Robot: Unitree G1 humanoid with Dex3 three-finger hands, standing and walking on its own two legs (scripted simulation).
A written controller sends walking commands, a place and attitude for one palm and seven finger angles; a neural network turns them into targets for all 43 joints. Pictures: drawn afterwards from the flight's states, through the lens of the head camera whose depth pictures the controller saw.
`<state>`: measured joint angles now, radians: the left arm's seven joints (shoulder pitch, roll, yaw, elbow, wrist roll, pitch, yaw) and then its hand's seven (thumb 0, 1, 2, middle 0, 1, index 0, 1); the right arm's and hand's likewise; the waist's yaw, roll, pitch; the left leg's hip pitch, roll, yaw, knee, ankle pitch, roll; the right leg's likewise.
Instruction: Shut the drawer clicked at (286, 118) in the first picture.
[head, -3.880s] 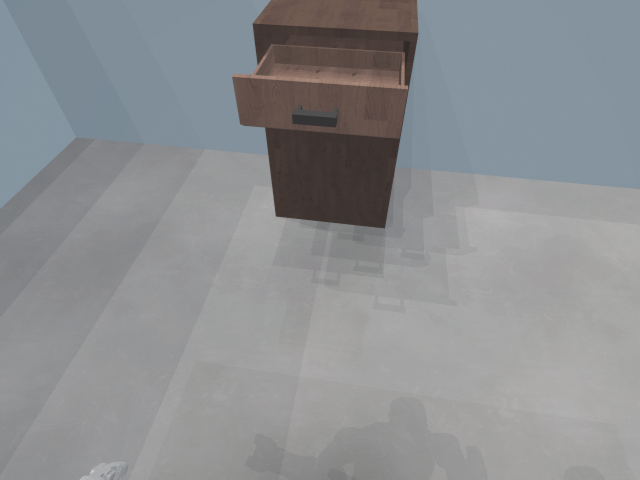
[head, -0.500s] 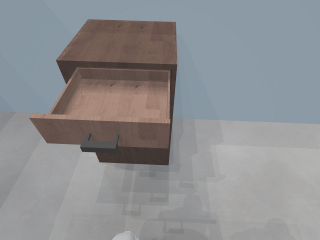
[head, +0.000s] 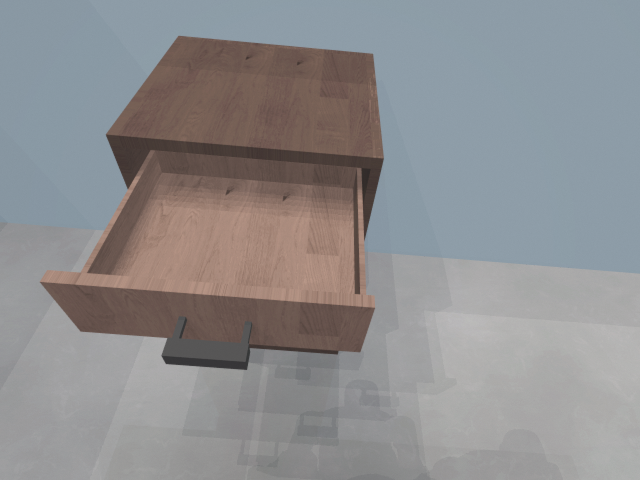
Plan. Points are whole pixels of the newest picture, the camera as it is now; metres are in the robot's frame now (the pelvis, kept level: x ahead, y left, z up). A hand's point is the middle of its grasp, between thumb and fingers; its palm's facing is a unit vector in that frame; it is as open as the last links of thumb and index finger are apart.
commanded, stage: come to a stop and stand still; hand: left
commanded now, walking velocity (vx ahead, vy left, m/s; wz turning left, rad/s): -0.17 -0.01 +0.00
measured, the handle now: (211, 339) +0.31 +0.18 -0.05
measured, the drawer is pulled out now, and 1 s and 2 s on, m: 0.30 0.30 0.29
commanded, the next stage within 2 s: look again from close up in 0.78 s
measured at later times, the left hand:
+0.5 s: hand out of the picture +0.03 +0.16 -0.18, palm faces +0.06 -0.98 -0.20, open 7.3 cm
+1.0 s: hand out of the picture -0.07 +0.15 -0.18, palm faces +0.04 -0.98 -0.18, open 7.4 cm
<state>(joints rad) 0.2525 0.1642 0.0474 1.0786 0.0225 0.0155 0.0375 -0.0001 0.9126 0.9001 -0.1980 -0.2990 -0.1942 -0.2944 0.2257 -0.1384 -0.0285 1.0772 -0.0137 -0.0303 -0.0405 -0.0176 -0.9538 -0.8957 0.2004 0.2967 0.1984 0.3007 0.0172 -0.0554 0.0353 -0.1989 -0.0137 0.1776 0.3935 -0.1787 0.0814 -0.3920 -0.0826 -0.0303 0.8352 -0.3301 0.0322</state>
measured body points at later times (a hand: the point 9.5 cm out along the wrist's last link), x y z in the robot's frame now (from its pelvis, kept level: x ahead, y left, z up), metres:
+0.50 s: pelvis -0.02 -0.02 +0.00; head -0.02 -0.01 +0.45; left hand +0.03 +0.21 -0.16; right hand -0.03 -0.24 -0.16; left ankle -0.04 +0.10 -0.74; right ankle +0.00 -0.14 -0.74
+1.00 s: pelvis -0.02 -0.01 -0.01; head -0.01 -0.02 +0.44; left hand -0.07 +0.20 -0.16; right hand -0.03 -0.23 -0.17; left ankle -0.04 +0.10 -0.74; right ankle +0.00 -0.14 -0.74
